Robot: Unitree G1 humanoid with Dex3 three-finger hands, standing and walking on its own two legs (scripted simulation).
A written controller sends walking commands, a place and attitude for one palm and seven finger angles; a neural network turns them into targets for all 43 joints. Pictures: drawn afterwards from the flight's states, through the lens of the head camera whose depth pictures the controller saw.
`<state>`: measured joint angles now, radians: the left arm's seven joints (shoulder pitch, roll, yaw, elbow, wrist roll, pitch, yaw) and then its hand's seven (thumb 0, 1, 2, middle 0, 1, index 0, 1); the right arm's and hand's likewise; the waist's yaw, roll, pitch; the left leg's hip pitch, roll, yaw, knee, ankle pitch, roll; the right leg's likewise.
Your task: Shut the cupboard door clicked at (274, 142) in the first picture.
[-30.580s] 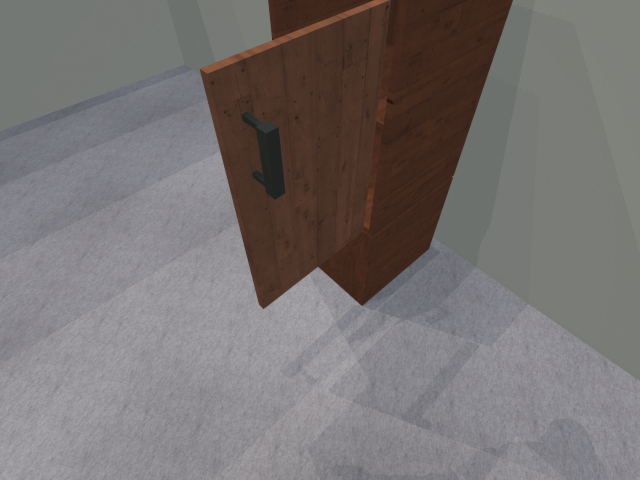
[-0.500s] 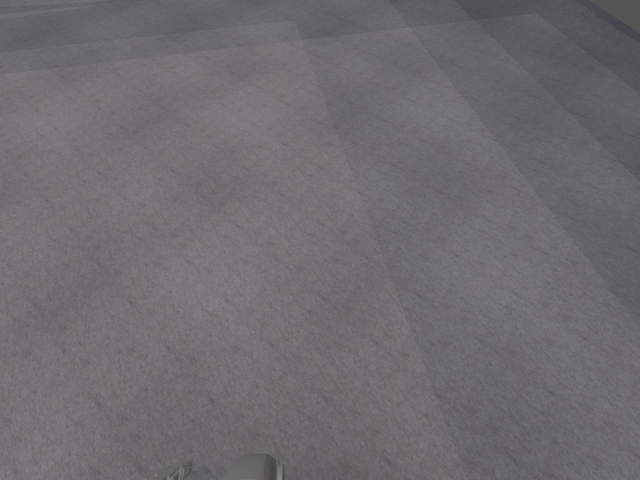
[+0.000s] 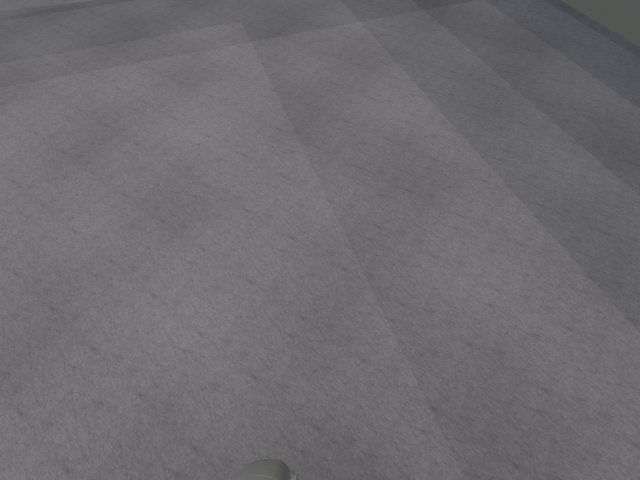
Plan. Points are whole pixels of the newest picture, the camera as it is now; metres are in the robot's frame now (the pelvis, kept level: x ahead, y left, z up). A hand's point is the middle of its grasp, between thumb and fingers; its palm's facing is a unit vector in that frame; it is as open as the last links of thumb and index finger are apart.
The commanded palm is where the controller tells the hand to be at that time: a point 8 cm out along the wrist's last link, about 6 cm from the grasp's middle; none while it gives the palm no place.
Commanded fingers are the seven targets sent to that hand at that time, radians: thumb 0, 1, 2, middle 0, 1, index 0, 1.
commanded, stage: turn to face it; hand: left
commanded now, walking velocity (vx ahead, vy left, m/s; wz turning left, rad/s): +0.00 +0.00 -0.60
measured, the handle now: out of the picture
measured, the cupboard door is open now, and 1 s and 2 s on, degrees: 57 57 57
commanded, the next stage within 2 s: none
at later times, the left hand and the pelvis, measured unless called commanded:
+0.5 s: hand (245, 368) +0.28 +0.16 -0.13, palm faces -0.37 -0.90 -0.25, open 7.3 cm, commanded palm none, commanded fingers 0.00 0.90 0.90 -0.20 -0.30 -0.20 -0.30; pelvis +0.05 +0.02 +0.01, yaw -19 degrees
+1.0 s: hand (251, 369) +0.28 +0.15 -0.16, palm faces -0.57 -0.80 -0.18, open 7.4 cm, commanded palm none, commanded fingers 0.00 0.90 0.90 -0.20 -0.30 -0.20 -0.30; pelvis +0.09 +0.04 +0.02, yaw -37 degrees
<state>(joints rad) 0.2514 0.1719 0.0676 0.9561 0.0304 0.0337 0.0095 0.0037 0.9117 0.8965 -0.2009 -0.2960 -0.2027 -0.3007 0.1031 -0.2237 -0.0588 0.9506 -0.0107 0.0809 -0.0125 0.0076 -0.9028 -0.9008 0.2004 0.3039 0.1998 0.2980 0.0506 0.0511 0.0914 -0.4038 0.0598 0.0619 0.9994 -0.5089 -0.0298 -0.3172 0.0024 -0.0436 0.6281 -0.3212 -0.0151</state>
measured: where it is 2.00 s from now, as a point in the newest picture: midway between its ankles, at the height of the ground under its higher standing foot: outside the picture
